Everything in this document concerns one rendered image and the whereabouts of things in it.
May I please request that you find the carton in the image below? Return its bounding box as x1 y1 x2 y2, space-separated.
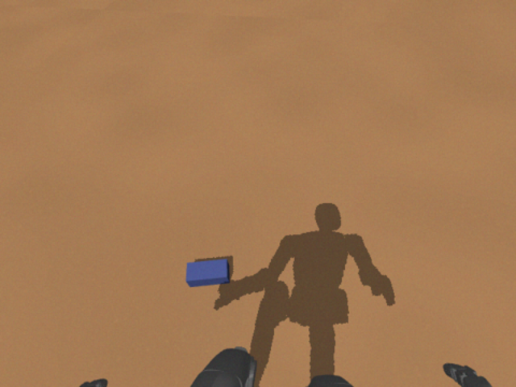
186 259 230 287

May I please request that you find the right robot hand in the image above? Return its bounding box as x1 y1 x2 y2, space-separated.
443 363 492 387

